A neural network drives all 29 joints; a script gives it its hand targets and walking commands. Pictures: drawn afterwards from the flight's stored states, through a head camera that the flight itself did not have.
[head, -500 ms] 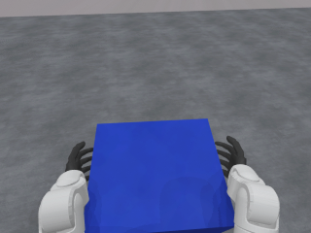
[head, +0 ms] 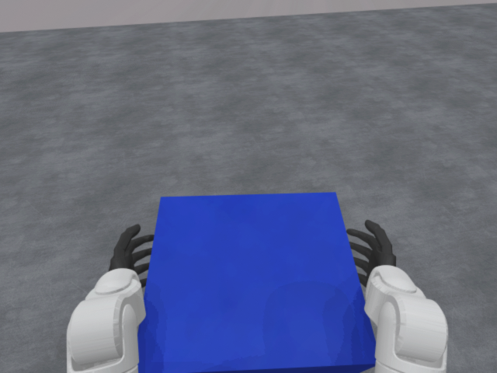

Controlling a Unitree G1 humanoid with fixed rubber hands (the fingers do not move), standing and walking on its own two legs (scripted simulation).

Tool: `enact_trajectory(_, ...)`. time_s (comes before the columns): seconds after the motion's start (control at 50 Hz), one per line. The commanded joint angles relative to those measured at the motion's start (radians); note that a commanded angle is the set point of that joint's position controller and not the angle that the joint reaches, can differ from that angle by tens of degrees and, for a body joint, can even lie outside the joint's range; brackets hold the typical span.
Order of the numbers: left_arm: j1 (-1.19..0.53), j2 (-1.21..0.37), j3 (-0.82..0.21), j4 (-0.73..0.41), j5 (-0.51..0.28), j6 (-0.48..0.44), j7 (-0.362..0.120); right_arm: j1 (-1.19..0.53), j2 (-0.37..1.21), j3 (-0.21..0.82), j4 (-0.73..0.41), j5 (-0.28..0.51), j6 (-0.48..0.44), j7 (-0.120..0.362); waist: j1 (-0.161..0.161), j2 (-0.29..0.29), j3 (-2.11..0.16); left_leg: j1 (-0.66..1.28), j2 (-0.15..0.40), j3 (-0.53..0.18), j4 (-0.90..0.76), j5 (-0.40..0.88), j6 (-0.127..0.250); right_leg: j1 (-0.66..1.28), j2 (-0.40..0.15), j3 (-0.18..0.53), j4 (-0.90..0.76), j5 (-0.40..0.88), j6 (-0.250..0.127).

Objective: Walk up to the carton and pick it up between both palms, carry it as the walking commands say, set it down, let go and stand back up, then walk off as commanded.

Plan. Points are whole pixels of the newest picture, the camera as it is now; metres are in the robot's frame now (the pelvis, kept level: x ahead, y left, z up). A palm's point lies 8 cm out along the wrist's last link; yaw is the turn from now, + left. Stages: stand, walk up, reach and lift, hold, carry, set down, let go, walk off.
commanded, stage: carry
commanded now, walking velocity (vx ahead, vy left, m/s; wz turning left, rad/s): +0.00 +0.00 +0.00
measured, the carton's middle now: (251, 293) +0.27 -0.01 +0.01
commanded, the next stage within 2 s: hold in 1.54 s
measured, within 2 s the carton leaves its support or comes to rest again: neither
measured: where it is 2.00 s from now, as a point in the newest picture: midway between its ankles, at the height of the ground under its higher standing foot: outside the picture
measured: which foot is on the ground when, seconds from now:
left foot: down 0.00-1.00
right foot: down 0.00-1.00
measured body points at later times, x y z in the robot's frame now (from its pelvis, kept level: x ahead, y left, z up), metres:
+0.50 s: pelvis +0.03 +0.01 +0.00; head +0.01 +0.00 +0.45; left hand +0.30 +0.18 +0.07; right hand +0.30 -0.18 +0.07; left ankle +0.00 +0.12 -0.73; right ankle +0.08 -0.12 -0.73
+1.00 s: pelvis +0.04 +0.00 -0.01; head +0.03 +0.00 +0.44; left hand +0.32 +0.18 +0.04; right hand +0.32 -0.18 +0.05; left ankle +0.00 +0.12 -0.73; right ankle +0.08 -0.12 -0.73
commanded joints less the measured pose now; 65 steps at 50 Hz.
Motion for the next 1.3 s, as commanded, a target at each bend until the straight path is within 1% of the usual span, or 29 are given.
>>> enact_trajectory(0.0,-0.421,-0.785,-0.714,-0.069,-0.359,-0.010,-0.210,-0.399,0.839,0.753,-0.016,0.378,0.030,0.225,0.013,-0.060,-0.152,0.006,0.067,-0.094,-0.085,-0.021,-0.012,0.125,-0.109,0.133,-0.110,-0.132,0.018)
enact_trajectory(0.18,-0.435,-0.780,-0.722,-0.048,-0.363,-0.043,-0.217,-0.379,0.814,0.717,0.026,0.349,-0.008,0.225,0.007,-0.032,-0.161,0.017,0.074,-0.097,-0.092,0.041,0.001,0.151,-0.087,0.102,-0.046,-0.010,0.011)
enact_trajectory(0.32,-0.446,-0.764,-0.696,0.021,-0.338,-0.091,-0.223,-0.384,0.793,0.683,0.093,0.320,-0.056,0.230,0.003,-0.021,-0.164,0.016,0.076,-0.097,-0.085,0.109,0.009,0.168,-0.079,0.086,-0.010,0.034,0.007)
enact_trajectory(0.5,-0.459,-0.743,-0.646,0.123,-0.293,-0.178,-0.229,-0.401,0.768,0.642,0.190,0.285,-0.141,0.242,0.001,-0.016,-0.175,0.016,0.074,-0.092,-0.062,0.180,0.016,0.181,-0.070,0.078,0.024,0.065,-0.001)
enact_trajectory(0.76,-0.480,-0.710,-0.591,0.242,-0.244,-0.306,-0.246,-0.411,0.733,0.594,0.318,0.233,-0.269,0.257,0.007,-0.022,-0.188,0.016,0.072,-0.078,-0.040,0.184,0.016,0.184,-0.066,0.083,0.054,0.093,-0.006)
enact_trajectory(0.88,-0.484,-0.700,-0.578,0.270,-0.228,-0.355,-0.256,-0.410,0.725,0.581,0.349,0.212,-0.320,0.263,0.009,-0.025,-0.191,0.020,0.072,-0.072,-0.035,0.176,0.016,0.187,-0.064,0.089,0.060,0.098,-0.007)
enact_trajectory(1.04,-0.473,-0.689,-0.574,0.299,-0.214,-0.398,-0.268,-0.396,0.715,0.579,0.381,0.194,-0.364,0.272,0.013,-0.027,-0.186,0.023,0.072,-0.064,-0.035,0.161,0.015,0.190,-0.062,0.100,0.062,0.100,-0.009)
enact_trajectory(1.28,-0.470,-0.682,-0.575,0.330,-0.204,-0.431,-0.285,-0.393,0.708,0.583,0.414,0.180,-0.398,0.286,0.019,-0.030,-0.180,0.028,0.075,-0.053,-0.040,0.156,0.013,0.192,-0.059,0.114,0.061,0.109,-0.012)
